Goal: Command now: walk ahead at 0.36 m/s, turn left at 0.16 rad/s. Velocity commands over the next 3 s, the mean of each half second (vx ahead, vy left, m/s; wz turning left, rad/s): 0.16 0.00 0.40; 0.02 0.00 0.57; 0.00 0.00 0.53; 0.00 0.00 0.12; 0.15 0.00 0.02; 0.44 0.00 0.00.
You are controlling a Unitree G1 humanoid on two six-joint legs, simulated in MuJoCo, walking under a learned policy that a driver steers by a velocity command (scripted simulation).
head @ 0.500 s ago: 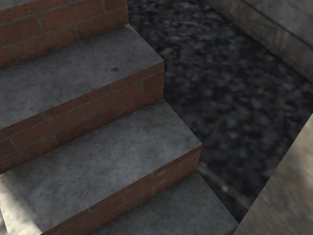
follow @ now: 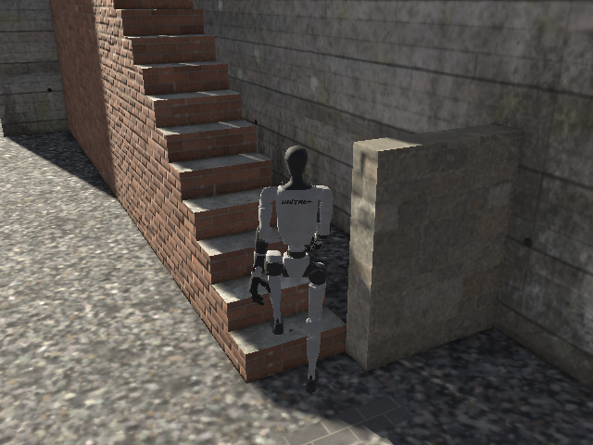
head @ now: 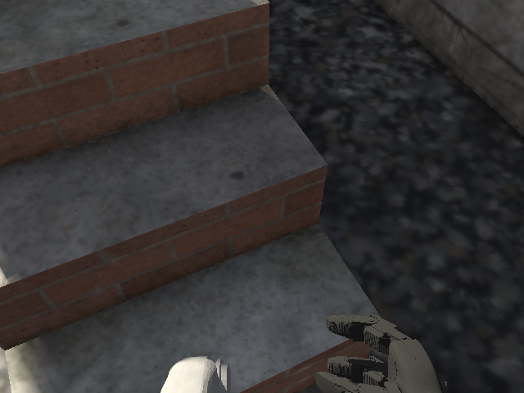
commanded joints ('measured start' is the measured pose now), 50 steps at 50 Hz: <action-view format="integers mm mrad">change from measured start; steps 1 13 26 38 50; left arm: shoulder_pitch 48 -301 -616 -702 -442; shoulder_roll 241 114 92 49 31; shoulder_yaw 48 22 3 -1 -16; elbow -103 -415 -758 -1009 -569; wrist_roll -20 40 -43 -41 31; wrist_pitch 4 -33 86 130 15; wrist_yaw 8 -120 5 -65 -98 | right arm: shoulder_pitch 148 292 369 297 316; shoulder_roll -52 -199 -405 -524 -400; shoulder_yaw -19 -111 -186 -233 -201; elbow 31 326 204 112 91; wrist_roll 48 -79 10 71 -28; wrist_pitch -15 -85 -24 13 -84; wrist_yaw -2 41 -18 -48 48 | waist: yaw -77 -15 -58 11 -82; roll -111 105 152 225 -81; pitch -244 -44 -109 -97 -237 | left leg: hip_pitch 596 655 1232 1220 394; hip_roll -183 -26 140 127 -113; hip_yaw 154 -473 -716 -618 -359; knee -387 -1268 -1271 -1364 105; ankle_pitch -95 239 910 959 319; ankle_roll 16 120 207 35 -191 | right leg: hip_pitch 9 -1047 -1313 -1182 -585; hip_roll -233 72 2 -45 -188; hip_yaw -15 272 95 96 448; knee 101 1586 1871 1512 540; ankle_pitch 1529 21 -255 -355 39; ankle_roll -174 -73 140 54 -115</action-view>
